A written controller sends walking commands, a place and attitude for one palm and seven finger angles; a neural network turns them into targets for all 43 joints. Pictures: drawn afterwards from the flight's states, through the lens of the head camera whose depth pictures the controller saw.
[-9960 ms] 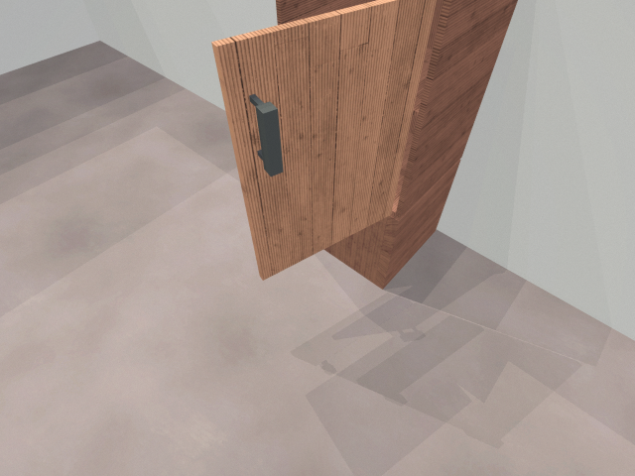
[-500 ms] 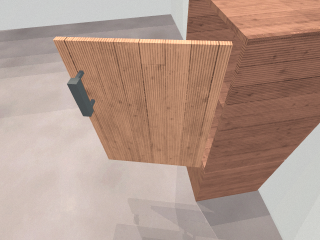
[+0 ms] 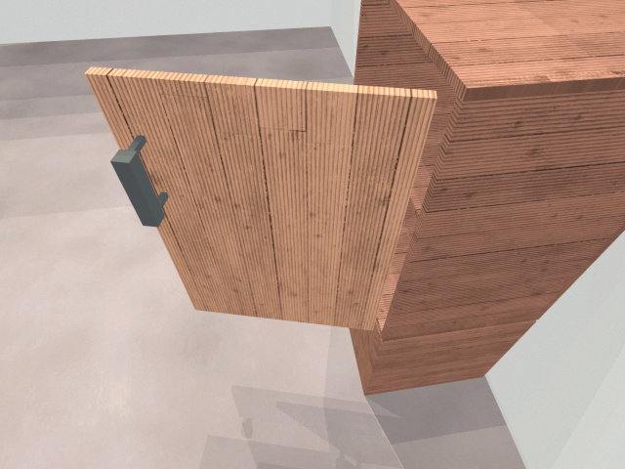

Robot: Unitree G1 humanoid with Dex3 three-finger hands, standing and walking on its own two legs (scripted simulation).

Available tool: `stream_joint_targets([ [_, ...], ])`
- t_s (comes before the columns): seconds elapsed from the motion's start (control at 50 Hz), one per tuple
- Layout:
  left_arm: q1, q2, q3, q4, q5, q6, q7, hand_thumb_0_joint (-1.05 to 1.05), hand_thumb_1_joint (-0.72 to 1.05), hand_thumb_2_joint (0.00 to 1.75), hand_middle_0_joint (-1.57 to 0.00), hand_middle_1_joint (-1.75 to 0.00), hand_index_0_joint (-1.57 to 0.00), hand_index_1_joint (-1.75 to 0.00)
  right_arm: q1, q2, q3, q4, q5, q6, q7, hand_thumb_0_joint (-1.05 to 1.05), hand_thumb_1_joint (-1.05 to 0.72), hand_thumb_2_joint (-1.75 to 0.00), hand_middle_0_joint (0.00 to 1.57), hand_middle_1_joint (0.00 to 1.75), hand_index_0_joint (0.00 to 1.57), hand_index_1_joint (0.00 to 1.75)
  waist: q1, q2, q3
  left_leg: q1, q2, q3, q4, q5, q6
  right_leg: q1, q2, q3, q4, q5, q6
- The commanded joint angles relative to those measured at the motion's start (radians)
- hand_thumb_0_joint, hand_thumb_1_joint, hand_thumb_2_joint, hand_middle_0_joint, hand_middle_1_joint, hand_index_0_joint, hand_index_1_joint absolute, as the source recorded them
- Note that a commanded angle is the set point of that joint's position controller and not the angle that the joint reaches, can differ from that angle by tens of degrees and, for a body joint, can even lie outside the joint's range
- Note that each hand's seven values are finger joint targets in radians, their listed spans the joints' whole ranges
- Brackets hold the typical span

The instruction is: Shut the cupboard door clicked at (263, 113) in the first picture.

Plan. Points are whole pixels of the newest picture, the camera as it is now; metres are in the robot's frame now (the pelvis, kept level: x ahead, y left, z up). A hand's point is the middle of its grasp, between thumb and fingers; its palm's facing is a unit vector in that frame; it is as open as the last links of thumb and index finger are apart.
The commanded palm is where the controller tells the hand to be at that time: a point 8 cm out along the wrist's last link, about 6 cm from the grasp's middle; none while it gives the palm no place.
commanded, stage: look again from close up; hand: left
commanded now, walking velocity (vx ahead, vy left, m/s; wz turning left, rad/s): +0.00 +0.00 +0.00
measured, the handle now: (146, 181) +0.47 +0.29 +0.10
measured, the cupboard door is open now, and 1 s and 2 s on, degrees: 74 74 74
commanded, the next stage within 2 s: shuffle to correct the standing spot in 0.08 s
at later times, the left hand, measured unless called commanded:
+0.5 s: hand out of the picture +0.00 +0.19 -0.17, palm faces +0.02 -0.97 -0.24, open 7.3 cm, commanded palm none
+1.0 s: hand out of the picture +0.03 +0.24 -0.16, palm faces +0.03 -0.96 -0.29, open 7.3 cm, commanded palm none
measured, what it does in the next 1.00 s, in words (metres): lifts its left foot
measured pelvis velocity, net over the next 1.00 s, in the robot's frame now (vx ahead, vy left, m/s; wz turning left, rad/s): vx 0.00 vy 0.05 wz -0.02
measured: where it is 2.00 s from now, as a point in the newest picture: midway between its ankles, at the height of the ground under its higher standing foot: outside the picture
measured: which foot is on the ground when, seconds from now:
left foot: down 0.00-0.86, up 0.88-1.00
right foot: down 0.00-1.00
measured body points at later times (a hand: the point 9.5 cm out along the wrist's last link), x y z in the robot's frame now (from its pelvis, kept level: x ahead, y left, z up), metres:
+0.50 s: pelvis +0.00 +0.00 +0.00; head +0.03 -0.01 +0.45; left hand +0.00 +0.24 -0.16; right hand +0.02 -0.23 -0.16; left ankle -0.02 +0.12 -0.74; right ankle -0.05 -0.11 -0.74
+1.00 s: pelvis +0.00 +0.05 +0.00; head +0.04 +0.02 +0.44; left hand +0.03 +0.29 -0.14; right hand +0.05 -0.19 -0.17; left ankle -0.02 +0.18 -0.66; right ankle -0.05 -0.05 -0.74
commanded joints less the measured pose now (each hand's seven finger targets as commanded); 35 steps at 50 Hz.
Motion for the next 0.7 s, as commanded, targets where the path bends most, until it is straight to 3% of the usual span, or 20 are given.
stream_joint_targets([
  [0.0,0.061,0.125,0.025,-0.019,-0.002,-0.017,0.012,0.0,0.9,0.9,-0.2,-0.3,-0.2,-0.3,0.046,-0.09,-0.016,-0.022,0.001,-0.009,-0.002,0.0,-0.9,-0.9,0.2,0.3,0.2,0.3,-0.007,-0.008,0.016,0.015,0.091,-0.067,-0.059,0.227,0.026,-0.049,-0.09,0.079,-0.094,0.308,-0.032],
  [0.16,0.071,0.127,0.029,-0.018,-0.002,-0.021,0.012,0.0,0.9,0.9,-0.2,-0.3,-0.2,-0.3,0.046,-0.084,-0.017,-0.011,0.001,-0.009,-0.004,0.0,-0.9,-0.9,0.2,0.3,0.2,0.3,-0.004,-0.013,-0.004,0.017,0.091,-0.06,-0.052,0.244,0.019,-0.022,-0.093,0.076,-0.098,0.364,-0.034],
  [0.26,0.086,0.151,0.039,-0.026,-0.001,-0.02,0.018,0.0,0.9,0.9,-0.2,-0.3,-0.2,-0.3,0.047,-0.085,-0.023,-0.021,0.001,0.003,-0.003,0.0,-0.9,-0.9,0.2,0.3,0.2,0.3,0.005,-0.016,-0.011,-0.006,0.08,-0.023,-0.023,0.187,0.001,0.001,-0.134,0.141,-0.094,0.477,-0.063],
  [0.48,0.09,0.199,0.08,-0.068,0.007,0.002,0.028,0.0,0.9,0.9,-0.2,-0.3,-0.2,-0.3,0.034,-0.094,-0.045,-0.092,-0.003,0.025,0.006,0.0,-0.9,-0.9,0.2,0.3,0.2,0.3,0.022,-0.109,0.016,-0.103,0.044,0.016,0.057,0.1,-0.011,-0.018,-0.231,0.235,-0.07,0.438,-0.118],
  [0.5,0.083,0.203,0.087,-0.075,0.009,0.005,0.029,0.0,0.9,0.9,-0.2,-0.3,-0.2,-0.3,0.043,-0.095,-0.048,-0.1,-0.004,0.026,0.007,0.0,-0.9,-0.9,0.2,0.3,0.2,0.3,0.02,-0.12,0.013,-0.102,0.044,0.017,0.053,0.103,-0.01,-0.024,-0.236,0.23,-0.053,0.445,-0.12],
  [0.54,0.065,0.204,0.093,-0.097,0.01,0.012,0.029,0.0,0.9,0.9,-0.2,-0.3,-0.2,-0.3,0.057,-0.103,-0.052,-0.105,-0.005,0.024,0.008,0.0,-0.9,-0.9,0.2,0.3,0.2,0.3,0.01,-0.076,0.004,-0.056,0.052,0.008,0.034,0.171,-0.002,-0.073,-0.212,0.193,-0.002,0.404,-0.107],
  [0.56,0.048,0.197,0.093,-0.108,0.011,0.016,0.028,0.0,0.9,0.9,-0.2,-0.3,-0.2,-0.3,0.078,-0.116,-0.055,-0.108,-0.007,0.023,0.009,0.0,-0.9,-0.9,0.2,0.3,0.2,0.3,0.0,-0.033,-0.016,-0.013,0.074,-0.015,0.022,0.248,0.009,-0.103,-0.178,0.15,0.042,0.353,-0.088],
  [0.58,0.034,0.178,0.091,-0.12,0.01,0.021,0.027,0.0,0.9,0.9,-0.2,-0.3,-0.2,-0.3,0.089,-0.136,-0.062,-0.108,-0.01,0.024,0.008,0.0,-0.9,-0.9,0.2,0.3,0.2,0.3,-0.003,0.046,-0.015,0.018,0.118,-0.066,0.006,0.327,0.036,-0.151,-0.124,0.091,0.098,0.251,-0.064],
  [0.62,0.003,0.126,0.081,-0.146,0.013,0.032,0.026,0.0,0.9,0.9,-0.2,-0.3,-0.2,-0.3,0.108,-0.16,-0.067,-0.118,-0.012,0.027,0.005,0.0,-0.9,-0.9,0.2,0.3,0.2,0.3,-0.007,0.191,-0.006,0.04,0.217,-0.181,-0.072,0.459,0.139,-0.236,-0.024,-0.023,0.256,-0.113,-0.019],
  [0.64,-0.012,0.118,0.078,-0.152,0.011,0.038,0.026,0.0,0.9,0.9,-0.2,-0.3,-0.2,-0.3,0.103,-0.161,-0.066,-0.126,-0.012,0.028,0.005,0.0,-0.9,-0.9,0.2,0.3,0.2,0.3,-0.011,0.22,-0.004,0.038,0.241,-0.211,-0.104,0.487,0.181,-0.279,-0.016,-0.022,0.364,-0.23,-0.013],
  [0.68,-0.014,0.108,0.078,-0.158,0.007,0.042,0.025,0.0,0.9,0.9,-0.2,-0.3,-0.2,-0.3,0.075,-0.152,-0.062,-0.154,-0.015,0.031,0.005,0.0,-0.9,-0.9,0.2,0.3,0.2,0.3,-0.001,0.179,-0.021,0.026,0.249,-0.211,-0.105,0.498,0.218,-0.29,-0.036,-0.013,0.456,-0.262,-0.024],
])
